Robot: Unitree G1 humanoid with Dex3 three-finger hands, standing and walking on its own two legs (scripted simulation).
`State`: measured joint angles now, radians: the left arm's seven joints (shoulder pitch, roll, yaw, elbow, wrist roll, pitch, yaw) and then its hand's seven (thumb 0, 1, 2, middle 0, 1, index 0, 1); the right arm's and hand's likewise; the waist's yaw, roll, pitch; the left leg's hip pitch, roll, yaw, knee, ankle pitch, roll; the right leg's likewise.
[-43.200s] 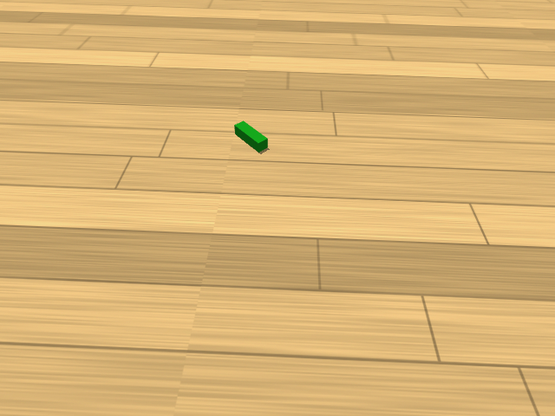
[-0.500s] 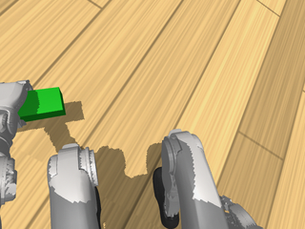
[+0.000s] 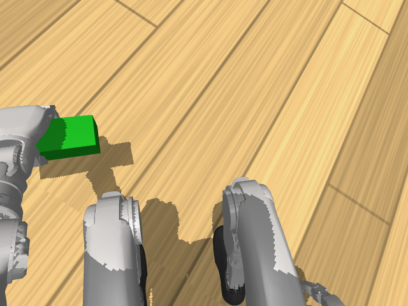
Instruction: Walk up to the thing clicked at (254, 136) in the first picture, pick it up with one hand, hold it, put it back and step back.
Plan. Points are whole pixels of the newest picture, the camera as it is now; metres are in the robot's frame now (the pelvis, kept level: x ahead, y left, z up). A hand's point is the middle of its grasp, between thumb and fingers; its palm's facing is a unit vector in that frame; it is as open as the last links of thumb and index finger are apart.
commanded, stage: lift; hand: left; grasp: from above
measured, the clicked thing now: (38, 141) +0.44 +0.31 -0.17
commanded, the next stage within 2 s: hold in 1.44 s
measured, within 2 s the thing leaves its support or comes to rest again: neither
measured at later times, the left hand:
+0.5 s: hand out of the picture +0.38 +0.30 +0.02, palm faces -0.42 -0.08 -0.91, open 10.0 cm
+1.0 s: hand out of the picture +0.34 +0.27 +0.22, palm faces -0.44 -0.10 -0.89, open 10.0 cm
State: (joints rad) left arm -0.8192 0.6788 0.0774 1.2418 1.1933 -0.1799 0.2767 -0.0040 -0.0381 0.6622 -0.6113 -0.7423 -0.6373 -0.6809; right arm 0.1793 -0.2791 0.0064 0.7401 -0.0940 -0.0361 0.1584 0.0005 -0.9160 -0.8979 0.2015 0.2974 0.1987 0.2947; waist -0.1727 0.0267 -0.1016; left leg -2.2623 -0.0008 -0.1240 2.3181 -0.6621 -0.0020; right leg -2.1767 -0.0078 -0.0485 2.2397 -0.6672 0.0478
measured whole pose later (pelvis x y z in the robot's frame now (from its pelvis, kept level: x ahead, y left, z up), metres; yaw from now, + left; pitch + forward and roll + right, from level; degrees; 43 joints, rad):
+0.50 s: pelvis +0.00 +0.00 +0.12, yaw +3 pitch +31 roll -6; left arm -0.50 0.57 -0.03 0.75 1.05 -0.09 0.11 0.00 -0.04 0.66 -0.61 -0.74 -0.64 -0.68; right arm 0.13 -0.27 -0.04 0.66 0.00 0.03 0.06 0.00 -0.91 -0.90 0.20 0.30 0.20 0.30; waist -0.08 0.04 -0.18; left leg -1.86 0.01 -0.08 1.94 -0.63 0.00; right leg -1.79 -0.02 -0.03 1.88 -0.63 0.05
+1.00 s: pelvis +0.03 +0.00 +0.30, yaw +4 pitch +18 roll -2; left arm -0.32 0.46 -0.15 0.73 0.99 0.00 0.10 -0.01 -0.04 0.66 -0.62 -0.74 -0.64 -0.67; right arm 0.21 -0.24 -0.02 0.71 0.04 -0.01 -0.05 0.00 -0.90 -0.90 0.20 0.30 0.20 0.30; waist -0.06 0.04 -0.15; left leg -1.09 0.04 -0.02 1.28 -0.51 0.00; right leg -1.06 -0.01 0.00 1.23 -0.49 0.03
